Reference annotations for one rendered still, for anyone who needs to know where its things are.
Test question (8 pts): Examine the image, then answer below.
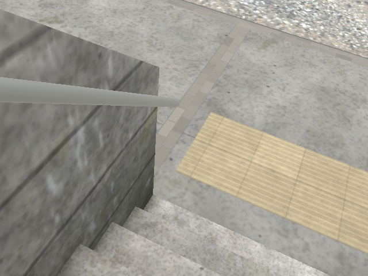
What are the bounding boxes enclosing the stairs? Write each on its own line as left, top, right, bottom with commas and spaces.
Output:
57, 195, 330, 276

